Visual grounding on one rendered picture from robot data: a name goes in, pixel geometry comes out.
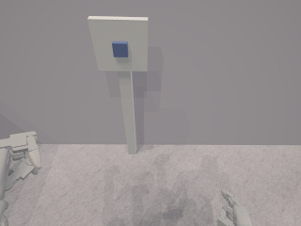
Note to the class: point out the robot left hand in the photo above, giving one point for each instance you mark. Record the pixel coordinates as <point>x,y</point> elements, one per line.
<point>22,147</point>

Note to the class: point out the panel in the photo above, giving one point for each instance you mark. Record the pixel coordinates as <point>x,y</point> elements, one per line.
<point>103,31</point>

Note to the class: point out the button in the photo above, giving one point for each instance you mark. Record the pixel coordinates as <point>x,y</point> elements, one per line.
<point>120,48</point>

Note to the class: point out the robot right hand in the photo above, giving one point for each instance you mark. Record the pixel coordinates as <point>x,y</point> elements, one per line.
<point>238,216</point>

